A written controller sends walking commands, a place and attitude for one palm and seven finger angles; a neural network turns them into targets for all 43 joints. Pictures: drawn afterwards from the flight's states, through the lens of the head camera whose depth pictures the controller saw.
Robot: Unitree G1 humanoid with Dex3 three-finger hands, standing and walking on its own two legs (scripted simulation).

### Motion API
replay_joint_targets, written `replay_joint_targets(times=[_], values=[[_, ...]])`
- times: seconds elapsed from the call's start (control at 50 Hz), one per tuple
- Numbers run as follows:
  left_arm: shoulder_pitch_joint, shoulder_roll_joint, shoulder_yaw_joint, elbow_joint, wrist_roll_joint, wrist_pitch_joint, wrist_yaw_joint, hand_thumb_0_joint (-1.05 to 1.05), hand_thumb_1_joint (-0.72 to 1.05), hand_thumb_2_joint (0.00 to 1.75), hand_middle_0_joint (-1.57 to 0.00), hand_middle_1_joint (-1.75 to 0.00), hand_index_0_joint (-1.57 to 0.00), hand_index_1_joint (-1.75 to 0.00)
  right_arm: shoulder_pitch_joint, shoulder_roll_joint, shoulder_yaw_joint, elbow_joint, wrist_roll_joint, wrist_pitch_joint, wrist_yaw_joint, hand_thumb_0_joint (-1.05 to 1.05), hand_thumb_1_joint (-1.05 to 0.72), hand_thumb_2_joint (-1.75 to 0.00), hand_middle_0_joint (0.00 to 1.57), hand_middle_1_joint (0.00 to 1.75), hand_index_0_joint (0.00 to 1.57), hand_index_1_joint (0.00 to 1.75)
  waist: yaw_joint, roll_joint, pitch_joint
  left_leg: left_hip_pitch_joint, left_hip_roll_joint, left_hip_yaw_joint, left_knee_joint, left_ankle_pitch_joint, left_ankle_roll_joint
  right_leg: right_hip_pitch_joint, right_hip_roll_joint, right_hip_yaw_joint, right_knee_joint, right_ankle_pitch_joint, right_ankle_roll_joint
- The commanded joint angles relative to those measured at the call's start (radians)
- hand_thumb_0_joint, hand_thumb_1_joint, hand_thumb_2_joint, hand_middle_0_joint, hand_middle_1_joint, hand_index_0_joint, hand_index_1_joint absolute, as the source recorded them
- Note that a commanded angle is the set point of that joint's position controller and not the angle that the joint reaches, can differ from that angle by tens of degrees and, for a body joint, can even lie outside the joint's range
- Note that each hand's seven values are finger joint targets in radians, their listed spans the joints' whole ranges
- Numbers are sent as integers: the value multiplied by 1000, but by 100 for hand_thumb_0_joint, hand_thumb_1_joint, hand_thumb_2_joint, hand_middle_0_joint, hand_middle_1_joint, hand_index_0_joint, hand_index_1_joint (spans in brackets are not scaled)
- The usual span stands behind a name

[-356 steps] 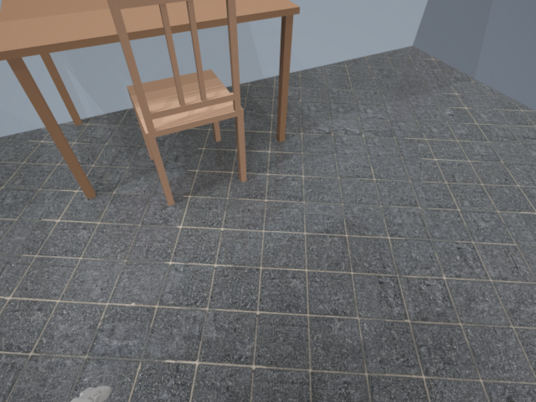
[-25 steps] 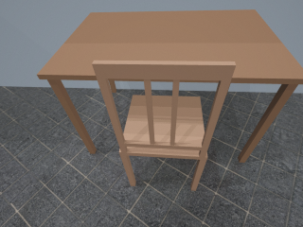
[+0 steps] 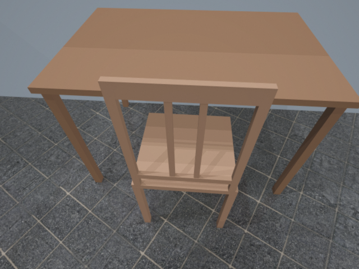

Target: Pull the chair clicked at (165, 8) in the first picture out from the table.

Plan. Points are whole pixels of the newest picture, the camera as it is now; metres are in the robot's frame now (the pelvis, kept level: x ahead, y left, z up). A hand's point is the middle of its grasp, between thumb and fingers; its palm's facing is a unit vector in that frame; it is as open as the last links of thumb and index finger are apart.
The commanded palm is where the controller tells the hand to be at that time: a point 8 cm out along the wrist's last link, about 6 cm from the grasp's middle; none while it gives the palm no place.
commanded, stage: look again from close up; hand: left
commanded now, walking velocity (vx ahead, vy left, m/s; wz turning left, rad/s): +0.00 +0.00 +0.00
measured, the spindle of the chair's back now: (170, 144) +0.48 +0.06 -0.06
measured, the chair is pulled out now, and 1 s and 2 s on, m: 0.00 0.00 0.00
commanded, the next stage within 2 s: none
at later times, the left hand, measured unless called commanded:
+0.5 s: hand out of the picture +0.02 +0.14 -0.17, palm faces +0.03 -0.98 -0.20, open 7.3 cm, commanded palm none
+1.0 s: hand out of the picture +0.00 +0.12 -0.17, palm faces +0.05 -0.98 -0.18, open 7.4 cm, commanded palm none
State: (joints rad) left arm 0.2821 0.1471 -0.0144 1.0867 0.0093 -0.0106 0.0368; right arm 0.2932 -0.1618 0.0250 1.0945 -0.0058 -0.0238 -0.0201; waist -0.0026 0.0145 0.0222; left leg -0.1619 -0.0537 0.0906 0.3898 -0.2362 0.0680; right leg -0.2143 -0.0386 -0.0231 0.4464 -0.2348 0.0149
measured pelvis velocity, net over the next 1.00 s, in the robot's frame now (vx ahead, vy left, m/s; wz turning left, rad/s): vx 0.02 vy -0.04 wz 0.02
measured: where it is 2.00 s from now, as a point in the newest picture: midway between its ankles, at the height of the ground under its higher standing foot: outside the picture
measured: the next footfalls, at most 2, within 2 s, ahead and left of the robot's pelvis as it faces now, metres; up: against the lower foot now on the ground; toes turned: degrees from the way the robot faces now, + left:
none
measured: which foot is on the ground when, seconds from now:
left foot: down 0.00-1.00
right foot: down 0.00-1.00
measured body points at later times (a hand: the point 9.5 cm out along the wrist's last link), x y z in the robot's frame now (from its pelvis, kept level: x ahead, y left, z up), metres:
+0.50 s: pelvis +0.02 -0.02 +0.00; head +0.04 -0.03 +0.45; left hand +0.02 +0.20 -0.16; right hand +0.03 -0.25 -0.16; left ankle -0.02 +0.07 -0.74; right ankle +0.00 -0.13 -0.74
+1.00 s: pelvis +0.02 -0.04 +0.00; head +0.03 -0.05 +0.45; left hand +0.00 +0.17 -0.16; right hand +0.02 -0.25 -0.16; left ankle -0.02 +0.07 -0.74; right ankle +0.00 -0.13 -0.74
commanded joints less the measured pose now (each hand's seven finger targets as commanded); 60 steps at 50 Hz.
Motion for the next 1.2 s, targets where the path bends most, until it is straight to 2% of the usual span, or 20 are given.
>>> replay_joint_targets(times=[0.0,0.1,0.18,0.26,0.32,0.44,0.46,0.52,0.56,0.58,0.64,0.7,0.78,0.94,0.98,1.04,1.08,1.14,1.16,1.18], values=[[66,91,15,-17,1,-14,1,0,90,90,-20,-30,-20,-30,42,-97,-18,-18,-2,-19,-12,0,-90,-90,20,30,20,30,7,-32,11,-6,154,-150,-72,203,-20,16,-77,80,-48,171,-53],[60,94,14,-13,0,-17,2,0,90,90,-20,-30,-20,-30,38,-95,-18,-3,-1,-18,-13,0,-90,-90,20,30,20,30,5,-41,6,13,154,-143,-64,229,-23,27,-81,82,-51,217,-54],[62,96,14,-8,-1,-16,3,0,90,90,-20,-30,-20,-30,35,-93,-16,5,-2,-17,-16,0,-90,-90,20,30,20,30,6,-9,8,28,157,-141,-63,263,-24,31,-79,80,-52,228,-56],[61,99,14,-4,-1,-17,2,0,90,90,-20,-30,-20,-30,34,-90,-17,9,-1,-16,-17,0,-90,-90,20,30,20,30,6,-29,9,35,159,-137,-64,256,-24,38,-79,76,-62,233,-57],[69,95,13,-1,-1,-19,3,0,90,90,-20,-30,-20,-30,34,-92,-17,12,-2,-17,-17,0,-90,-90,20,30,20,30,6,-20,-3,52,158,-135,-61,274,-26,44,-84,80,-62,264,-58],[79,97,11,5,-1,-22,4,0,90,90,-20,-30,-20,-30,32,-89,-17,16,-1,-15,-17,0,-90,-90,20,30,20,30,6,-29,5,56,157,-132,-63,250,-29,49,-86,83,-76,275,-61],[77,98,11,5,-1,-21,2,0,90,90,-20,-30,-20,-30,28,-87,-16,15,0,-12,-18,0,-90,-90,20,30,20,30,6,-35,29,44,158,-131,-69,227,-29,39,-82,83,-84,258,-62],[85,96,11,4,-1,-23,4,0,90,90,-20,-30,-20,-30,35,-86,-16,18,0,-15,-17,0,-90,-90,20,30,20,30,5,-33,5,55,156,-132,-68,239,-31,56,-86,85,-83,280,-63],[87,96,11,6,-2,-22,3,0,90,90,-20,-30,-20,-30,31,-82,-16,21,0,-13,-18,0,-90,-90,20,30,20,30,9,-19,30,49,157,-130,-73,227,-30,44,-83,82,-91,258,-63],[89,96,10,5,-1,-22,3,0,90,90,-20,-30,-20,-30,34,-86,-15,19,0,-14,-18,0,-90,-90,20,30,20,30,7,-11,18,51,156,-130,-69,234,-31,49,-83,84,-89,261,-64],[100,93,10,9,-1,-26,4,0,90,90,-20,-30,-20,-30,41,-82,-14,23,0,-15,-18,0,-90,-90,20,30,20,30,8,-35,10,58,157,-130,-68,232,-32,58,-86,85,-91,283,-65],[100,92,11,9,-1,-25,4,0,90,90,-20,-30,-20,-30,45,-77,-14,25,0,-15,-18,0,-90,-90,20,30,20,30,9,-16,17,50,155,-129,-71,227,-34,59,-84,84,-93,277,-66],[107,89,9,11,-1,-24,3,0,90,90,-20,-30,-20,-30,44,-74,-14,27,0,-12,-17,0,-90,-90,20,30,20,30,11,-29,49,36,152,-130,-77,186,-34,41,-82,86,-108,239,-66],[117,83,10,12,-2,-26,3,0,90,90,-20,-30,-20,-30,63,-64,-13,32,0,-12,-17,0,-90,-90,20,30,20,30,11,-29,41,33,151,-131,-79,166,-36,44,-79,85,-115,209,-68],[114,83,10,9,-1,-24,3,0,90,90,-20,-30,-20,-30,62,-61,-12,32,1,-11,-17,0,-90,-90,20,30,20,30,12,-17,60,19,148,-130,-81,151,-36,37,-76,87,-121,189,-69],[122,80,11,11,-1,-26,3,0,90,90,-20,-30,-20,-30,68,-60,-12,34,0,-13,-17,0,-90,-90,20,30,20,30,13,-20,39,32,151,-128,-80,157,-36,42,-76,85,-119,189,-68],[121,80,9,11,-1,-25,3,0,90,90,-20,-30,-20,-30,65,-57,-14,33,2,-10,-17,0,-90,-90,20,30,20,30,12,-25,65,18,147,-126,-81,130,-37,27,-76,89,-129,166,-68],[125,78,11,11,-1,-28,4,0,90,90,-20,-30,-20,-30,76,-53,-14,35,1,-12,-17,0,-90,-90,20,30,20,30,11,-32,38,29,149,-126,-77,150,-37,41,-74,89,-121,192,-69],[124,79,10,11,-2,-26,3,0,90,90,-20,-30,-20,-30,71,-50,-14,36,2,-10,-17,0,-90,-90,20,30,20,30,14,-27,62,18,149,-122,-81,129,-37,32,-72,87,-130,171,-69],[126,78,10,11,-1,-27,3,0,90,90,-20,-30,-20,-30,76,-51,-13,36,2,-11,-17,0,-90,-90,20,30,20,30,12,-29,55,13,146,-126,-79,134,-38,35,-74,91,-126,174,-69]])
